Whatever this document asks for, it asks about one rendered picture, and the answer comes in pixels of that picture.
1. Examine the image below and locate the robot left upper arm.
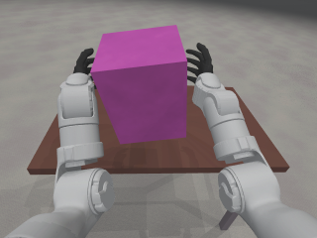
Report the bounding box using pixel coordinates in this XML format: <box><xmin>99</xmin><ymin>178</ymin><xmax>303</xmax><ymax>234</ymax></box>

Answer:
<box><xmin>4</xmin><ymin>168</ymin><xmax>116</xmax><ymax>238</ymax></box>

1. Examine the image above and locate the robot right hand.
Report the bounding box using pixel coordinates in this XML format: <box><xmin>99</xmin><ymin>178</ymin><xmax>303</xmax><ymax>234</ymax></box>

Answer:
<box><xmin>186</xmin><ymin>43</ymin><xmax>213</xmax><ymax>83</ymax></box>

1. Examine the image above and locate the left robot forearm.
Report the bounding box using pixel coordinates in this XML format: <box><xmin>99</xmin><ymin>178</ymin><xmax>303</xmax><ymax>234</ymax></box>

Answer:
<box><xmin>53</xmin><ymin>72</ymin><xmax>104</xmax><ymax>206</ymax></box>

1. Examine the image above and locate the robot left hand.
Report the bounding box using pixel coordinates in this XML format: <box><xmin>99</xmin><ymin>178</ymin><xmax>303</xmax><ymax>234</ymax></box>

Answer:
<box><xmin>73</xmin><ymin>48</ymin><xmax>97</xmax><ymax>89</ymax></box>

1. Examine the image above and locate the right robot forearm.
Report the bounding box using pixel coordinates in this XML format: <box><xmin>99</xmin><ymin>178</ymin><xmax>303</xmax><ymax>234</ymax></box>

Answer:
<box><xmin>192</xmin><ymin>72</ymin><xmax>280</xmax><ymax>197</ymax></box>

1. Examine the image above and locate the table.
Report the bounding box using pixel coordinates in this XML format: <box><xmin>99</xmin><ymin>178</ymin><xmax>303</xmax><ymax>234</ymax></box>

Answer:
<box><xmin>27</xmin><ymin>81</ymin><xmax>290</xmax><ymax>231</ymax></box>

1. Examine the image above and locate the carton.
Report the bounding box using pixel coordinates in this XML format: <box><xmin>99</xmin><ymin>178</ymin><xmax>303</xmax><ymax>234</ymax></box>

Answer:
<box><xmin>90</xmin><ymin>25</ymin><xmax>187</xmax><ymax>145</ymax></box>

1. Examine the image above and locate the robot right upper arm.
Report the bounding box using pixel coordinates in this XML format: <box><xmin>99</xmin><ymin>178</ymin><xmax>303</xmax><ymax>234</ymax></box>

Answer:
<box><xmin>218</xmin><ymin>161</ymin><xmax>317</xmax><ymax>238</ymax></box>

